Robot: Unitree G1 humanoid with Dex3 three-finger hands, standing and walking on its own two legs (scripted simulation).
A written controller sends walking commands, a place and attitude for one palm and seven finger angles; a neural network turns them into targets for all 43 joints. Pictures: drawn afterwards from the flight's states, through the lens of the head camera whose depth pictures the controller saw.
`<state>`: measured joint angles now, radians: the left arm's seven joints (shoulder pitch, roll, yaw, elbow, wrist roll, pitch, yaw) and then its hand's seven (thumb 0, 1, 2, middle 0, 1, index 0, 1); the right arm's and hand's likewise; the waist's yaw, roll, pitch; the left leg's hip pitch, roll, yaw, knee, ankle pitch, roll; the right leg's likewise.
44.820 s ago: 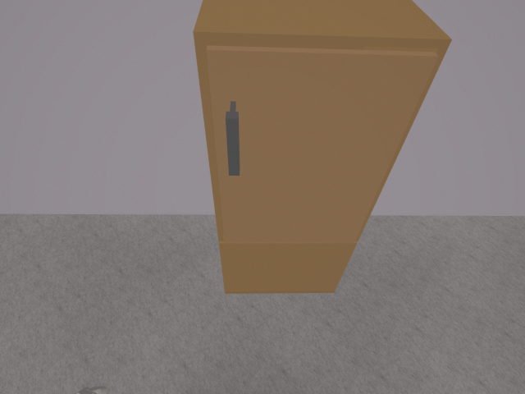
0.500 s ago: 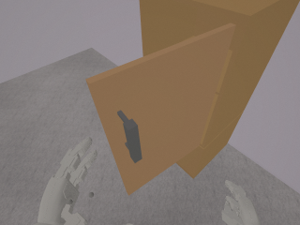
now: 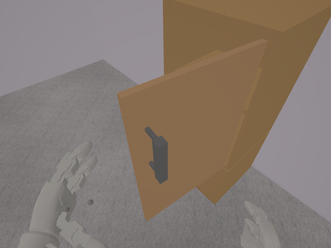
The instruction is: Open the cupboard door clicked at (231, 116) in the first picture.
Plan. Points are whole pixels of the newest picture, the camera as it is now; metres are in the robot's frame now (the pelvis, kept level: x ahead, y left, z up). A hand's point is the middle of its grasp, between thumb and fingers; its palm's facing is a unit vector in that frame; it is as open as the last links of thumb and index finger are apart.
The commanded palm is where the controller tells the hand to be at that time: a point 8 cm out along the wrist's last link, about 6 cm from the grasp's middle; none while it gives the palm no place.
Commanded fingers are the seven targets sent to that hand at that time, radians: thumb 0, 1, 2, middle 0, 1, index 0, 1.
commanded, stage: draw the hand back to the body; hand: left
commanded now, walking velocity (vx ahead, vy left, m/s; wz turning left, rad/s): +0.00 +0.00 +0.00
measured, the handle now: (155, 155) +0.31 +0.05 +0.10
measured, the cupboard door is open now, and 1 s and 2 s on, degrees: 83 83 83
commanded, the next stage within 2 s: step back with the hand held close in 1.16 s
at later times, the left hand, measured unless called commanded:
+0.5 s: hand (48, 176) +0.20 +0.23 +0.16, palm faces +0.31 -0.88 -0.37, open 12.5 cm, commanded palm +0.16 +0.28 +0.18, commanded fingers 0.00 0.44 0.70 -0.18 -0.30 -0.18 -0.30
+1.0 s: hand (41, 157) +0.23 +0.25 +0.18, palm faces +0.39 -0.83 -0.39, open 7.6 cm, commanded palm +0.18 +0.29 +0.21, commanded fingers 0.00 0.90 0.90 -0.20 -0.30 -0.20 -0.30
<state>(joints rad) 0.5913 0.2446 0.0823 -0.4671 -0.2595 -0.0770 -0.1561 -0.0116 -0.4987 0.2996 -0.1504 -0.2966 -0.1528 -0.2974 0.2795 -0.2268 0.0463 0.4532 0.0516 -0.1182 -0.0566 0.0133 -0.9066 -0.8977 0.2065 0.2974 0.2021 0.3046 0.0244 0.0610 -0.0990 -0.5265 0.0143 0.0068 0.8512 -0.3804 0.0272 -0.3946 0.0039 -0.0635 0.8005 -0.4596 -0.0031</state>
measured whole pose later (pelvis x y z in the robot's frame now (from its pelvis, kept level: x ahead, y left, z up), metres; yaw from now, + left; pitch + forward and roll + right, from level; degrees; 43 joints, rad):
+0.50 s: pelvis +0.02 +0.01 +0.03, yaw -2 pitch -2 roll -1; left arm 0.58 0.33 0.20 -0.49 -0.06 -0.03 0.12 0.00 0.11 0.56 -0.18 -0.30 -0.18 -0.30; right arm 0.22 -0.21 0.06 0.56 0.01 -0.10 -0.09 0.01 -0.91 -0.90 0.21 0.30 0.20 0.30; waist 0.06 0.05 -0.01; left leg -0.25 -0.01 0.05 0.56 -0.28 0.04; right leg -0.13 -0.01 -0.02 0.50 -0.33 0.02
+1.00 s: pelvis +0.03 +0.00 +0.04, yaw -2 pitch -3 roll +0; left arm 0.50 0.34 0.32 -0.42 -0.07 -0.05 0.11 0.01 0.85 0.88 -0.21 -0.30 -0.21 -0.30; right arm 0.19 -0.23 0.02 0.60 0.01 -0.05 -0.07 0.01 -0.91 -0.90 0.21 0.30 0.20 0.30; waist 0.07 0.05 0.01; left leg -0.16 0.00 0.06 0.45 -0.24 0.03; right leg -0.05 0.00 -0.01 0.39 -0.30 0.00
